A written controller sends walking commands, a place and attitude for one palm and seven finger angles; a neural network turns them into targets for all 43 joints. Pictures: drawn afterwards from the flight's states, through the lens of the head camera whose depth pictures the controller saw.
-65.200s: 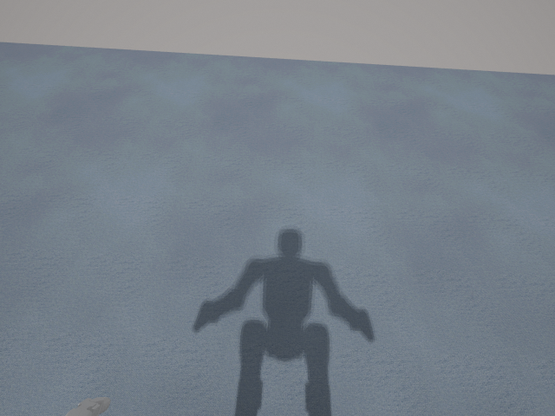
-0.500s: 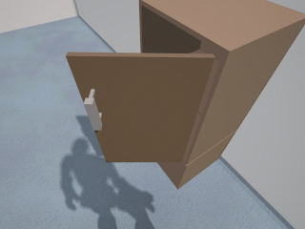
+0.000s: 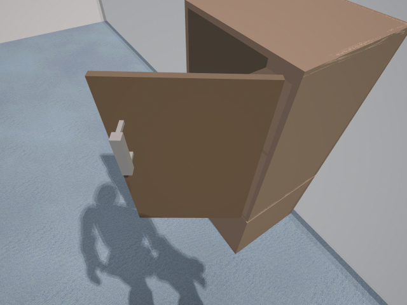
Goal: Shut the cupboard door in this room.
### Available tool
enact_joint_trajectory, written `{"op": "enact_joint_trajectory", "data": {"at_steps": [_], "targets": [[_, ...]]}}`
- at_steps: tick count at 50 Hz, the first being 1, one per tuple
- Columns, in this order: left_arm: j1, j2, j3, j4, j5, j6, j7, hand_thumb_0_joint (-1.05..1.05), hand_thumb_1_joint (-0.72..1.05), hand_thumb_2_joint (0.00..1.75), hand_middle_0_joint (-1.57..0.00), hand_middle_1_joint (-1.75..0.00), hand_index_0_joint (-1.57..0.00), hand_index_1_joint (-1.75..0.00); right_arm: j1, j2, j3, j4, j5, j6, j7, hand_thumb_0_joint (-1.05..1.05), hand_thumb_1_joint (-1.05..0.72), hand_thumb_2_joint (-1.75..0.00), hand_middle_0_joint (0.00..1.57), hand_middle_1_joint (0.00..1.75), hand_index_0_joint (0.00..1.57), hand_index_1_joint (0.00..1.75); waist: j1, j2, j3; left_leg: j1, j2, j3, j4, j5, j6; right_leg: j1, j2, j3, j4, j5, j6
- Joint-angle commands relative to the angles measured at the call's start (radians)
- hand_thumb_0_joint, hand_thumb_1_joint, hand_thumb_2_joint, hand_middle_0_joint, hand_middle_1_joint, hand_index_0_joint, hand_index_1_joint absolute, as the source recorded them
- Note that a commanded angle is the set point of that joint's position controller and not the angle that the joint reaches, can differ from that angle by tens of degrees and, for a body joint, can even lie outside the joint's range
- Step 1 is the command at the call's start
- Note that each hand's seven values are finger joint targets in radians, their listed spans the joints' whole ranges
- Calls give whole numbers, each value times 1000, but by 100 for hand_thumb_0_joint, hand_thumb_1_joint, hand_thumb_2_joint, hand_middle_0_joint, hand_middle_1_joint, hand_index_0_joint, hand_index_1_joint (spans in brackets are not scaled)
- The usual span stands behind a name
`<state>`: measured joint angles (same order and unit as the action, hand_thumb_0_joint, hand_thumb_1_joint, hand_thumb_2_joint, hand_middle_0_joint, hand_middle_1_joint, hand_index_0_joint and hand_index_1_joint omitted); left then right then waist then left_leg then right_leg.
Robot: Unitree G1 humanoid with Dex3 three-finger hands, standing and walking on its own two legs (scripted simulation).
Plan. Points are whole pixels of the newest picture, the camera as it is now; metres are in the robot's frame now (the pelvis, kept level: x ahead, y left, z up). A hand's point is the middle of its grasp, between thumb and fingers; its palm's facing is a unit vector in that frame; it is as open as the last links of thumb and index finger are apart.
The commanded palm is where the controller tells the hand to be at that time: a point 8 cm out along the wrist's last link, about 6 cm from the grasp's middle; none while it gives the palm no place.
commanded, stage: look again from close up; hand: left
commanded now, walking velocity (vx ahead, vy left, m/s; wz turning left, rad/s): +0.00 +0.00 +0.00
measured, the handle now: (124, 148) +0.43 +0.22 +0.04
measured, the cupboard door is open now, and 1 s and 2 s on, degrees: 56 56 56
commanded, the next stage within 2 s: raise the hand and make a fist in 0.04 s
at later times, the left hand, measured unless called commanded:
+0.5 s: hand (118, 304) +0.13 +0.17 -0.05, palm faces +0.05 -1.00 -0.01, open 6.5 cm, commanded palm +0.10 +0.23 -0.05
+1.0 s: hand (93, 288) +0.15 +0.21 -0.01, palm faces +0.10 -0.99 -0.04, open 4.1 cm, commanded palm +0.11 +0.25 -0.01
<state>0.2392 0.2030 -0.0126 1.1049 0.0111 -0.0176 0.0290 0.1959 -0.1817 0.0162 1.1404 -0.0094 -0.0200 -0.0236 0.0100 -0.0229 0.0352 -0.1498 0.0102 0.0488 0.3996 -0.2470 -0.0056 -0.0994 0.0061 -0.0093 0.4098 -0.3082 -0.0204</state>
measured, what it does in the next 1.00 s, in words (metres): lowers itself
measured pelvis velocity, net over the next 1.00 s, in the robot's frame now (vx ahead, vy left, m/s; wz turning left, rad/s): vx -0.07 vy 0.01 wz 0.01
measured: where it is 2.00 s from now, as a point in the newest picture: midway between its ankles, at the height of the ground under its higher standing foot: outside the picture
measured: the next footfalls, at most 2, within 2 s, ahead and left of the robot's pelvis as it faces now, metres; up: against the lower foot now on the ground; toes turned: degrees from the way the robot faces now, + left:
none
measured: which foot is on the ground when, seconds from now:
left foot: down 0.00-1.00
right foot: down 0.00-1.00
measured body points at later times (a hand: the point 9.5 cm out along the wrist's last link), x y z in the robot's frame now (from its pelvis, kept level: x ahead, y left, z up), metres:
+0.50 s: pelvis -0.07 -0.02 -0.09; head -0.03 -0.02 +0.36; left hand +0.12 +0.22 -0.04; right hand +0.15 -0.26 -0.14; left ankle -0.02 +0.12 -0.74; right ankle -0.06 -0.10 -0.74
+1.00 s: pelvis -0.07 +0.01 -0.07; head -0.02 +0.01 +0.37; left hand +0.14 +0.26 +0.00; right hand +0.08 -0.22 -0.16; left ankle -0.02 +0.12 -0.74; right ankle -0.06 -0.10 -0.74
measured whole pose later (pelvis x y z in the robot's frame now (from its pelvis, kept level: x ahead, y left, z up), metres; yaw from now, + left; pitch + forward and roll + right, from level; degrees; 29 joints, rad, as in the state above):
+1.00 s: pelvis -0.07 +0.01 -0.07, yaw +1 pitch +11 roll -2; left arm 0.43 0.22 0.15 -0.09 -0.27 -0.36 -0.15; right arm 0.31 -0.22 0.01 0.57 0.01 -0.24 -0.06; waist -0.01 0.03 -0.11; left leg -0.81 0.02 -0.01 1.05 -0.44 0.01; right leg -0.73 0.00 -0.07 1.03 -0.50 -0.02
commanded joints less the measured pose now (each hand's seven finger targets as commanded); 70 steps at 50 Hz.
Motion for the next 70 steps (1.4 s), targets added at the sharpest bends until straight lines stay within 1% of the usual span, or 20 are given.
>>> {"op": "enact_joint_trajectory", "data": {"at_steps": [1,6,7,8,9,10,11,13,14,15,17,19,21,24,28,33,40,44,49,70], "targets": [[59,122,24,-34,0,-12,8,0,90,90,-20,-30,-20,-30,33,-124,-22,-32,-1,-16,-13,0,-90,-90,20,30,20,30,0,24,-24,42,95,-77,-34,285,31,-38,-117,82,-54,356,-13],[59,118,26,-33,0,-12,8,0,90,90,-20,-30,-20,-30,35,-121,-23,-32,-1,-15,-14,0,-90,-90,20,30,20,30,1,8,-14,38,94,-80,-37,278,30,-42,-115,78,-58,347,-13],[145,84,24,-9,16,-37,53,0,90,90,-20,-30,-20,-30,-4,-121,-30,-100,8,-18,-4,0,-90,-90,20,30,20,30,9,46,28,-36,93,-26,201,363,6,-88,-166,130,-43,720,35],[-708,715,494,-1599,-108,-322,66,0,90,90,-20,-30,-20,-30,148,-302,-69,-351,27,-209,-98,0,-90,-90,20,30,20,30,-129,111,-383,351,45,-57,201,504,42,-111,-66,-3,229,717,15],[21,171,70,-1241,-128,-241,77,0,90,90,-22,-32,-22,-32,54,-203,-25,-372,72,-281,-117,0,-90,-90,20,30,20,30,-47,470,-531,431,44,-86,142,710,37,-204,4,-67,365,377,15],[243,-56,-1,-1242,-202,-116,81,0,90,90,-24,-34,-24,-34,29,-149,-35,-408,59,-324,-92,0,-90,-90,20,30,20,30,-26,377,-451,327,63,-103,80,835,19,-233,16,-104,372,79,15],[97,-8,47,-1165,-163,-127,84,0,90,90,-25,-36,-25,-36,39,-163,-56,-385,50,-339,-57,0,-90,-90,20,30,20,30,-67,157,-224,128,67,-102,109,693,19,-353,3,-80,305,55,18],[101,9,124,-1019,-169,-214,35,0,90,90,-29,-40,-29,-40,9,-185,-95,-453,20,-339,-25,0,-90,-90,20,30,20,30,-60,-56,13,-223,12,-104,230,206,2,-434,-16,-96,192,103,10],[214,-11,147,-927,-190,-292,-7,0,90,90,-31,-42,-31,-42,-13,-175,-96,-481,13,-338,-17,0,-90,-90,20,30,20,30,-39,-200,31,-326,-4,-97,288,101,7,-484,-21,-83,214,91,15],[351,-36,158,-857,-204,-369,-66,0,90,90,-33,-44,-33,-44,-29,-168,-100,-513,18,-337,-1,0,-90,-90,20,30,20,30,7,-188,0,-385,-21,-79,343,116,2,-477,-29,-63,273,188,13],[429,-36,214,-881,-248,-547,-201,0,90,90,-36,-48,-36,-48,-43,-165,-110,-553,1,-327,25,0,-90,-90,20,30,20,30,58,-255,-225,-481,-41,-58,488,192,-10,-462,-34,-40,479,484,29],[392,-4,222,-900,-282,-673,-333,0,90,90,-40,-52,-40,-52,-71,-164,-120,-607,7,-319,39,0,-90,-90,20,30,20,30,65,-185,-281,-607,-53,-41,567,63,-19,-540,-39,18,546,281,23],[334,108,316,-968,-315,-635,-371,0,90,90,-44,-56,-44,-56,-94,-177,-118,-689,22,-290,30,0,-90,-90,20,30,20,30,87,-26,-330,-654,-65,-7,613,-8,-6,-527,-59,105,521,117,15],[137,134,300,-1161,-335,-538,-326,0,90,90,-49,-62,-49,-62,-98,-168,-101,-781,41,-267,-1,0,-90,-90,20,30,20,30,44,-1,-327,-687,-54,-9,636,-164,18,-603,-61,176,412,-265,29],[-62,145,232,-1450,-295,-577,-228,0,90,90,-57,-70,-57,-70,-47,-156,-84,-781,36,-290,-36,0,-90,-90,20,30,20,30,-27,36,-327,-638,-21,-38,673,-225,39,-693,-39,179,364,-450,19],[-22,129,159,-1364,-286,-528,-253,0,90,90,-66,-80,-66,-80,-16,-178,-60,-733,39,-315,-67,0,-90,-90,20,30,20,30,-59,51,-265,-647,-9,-76,637,-253,42,-727,-9,108,395,-413,8],[127,175,285,-1320,-314,-316,-229,0,90,90,-79,-94,-79,-94,-23,-157,-55,-766,48,-287,-70,0,-90,-90,20,30,20,30,36,19,-335,-587,-17,-83,536,-138,36,-540,-13,66,371,-281,14],[154,128,262,-1397,-305,-370,-176,0,90,90,-86,-102,-86,-102,-6,-150,-56,-756,27,-286,-52,0,-90,-90,20,30,20,30,26,42,-358,-505,-11,-90,506,-13,32,-531,2,-16,448,-21,11],[174,95,190,-1406,-289,-428,-189,0,90,90,-95,-112,-95,-112,10,-172,-59,-754,23,-289,-40,0,-90,-90,20,30,20,30,3,61,-321,-479,-6,-100,486,-31,28,-590,16,-57,478,-27,1],[74,159,222,-1478,-285,-274,-196,0,90,90,-130,-150,-130,-150,13,-178,-25,-793,45,-222,-46,0,-90,-90,20,30,20,30,8,93,-266,-353,-4,-119,369,-19,24,-467,32,-70,384,36,-9]]}}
